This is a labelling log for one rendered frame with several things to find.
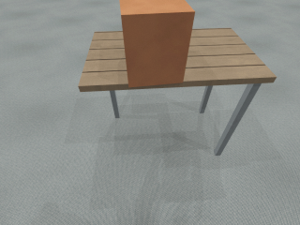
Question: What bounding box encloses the carton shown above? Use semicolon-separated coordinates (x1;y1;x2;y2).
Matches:
119;0;195;88

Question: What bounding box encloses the table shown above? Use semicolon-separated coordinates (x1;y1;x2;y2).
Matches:
78;27;277;156

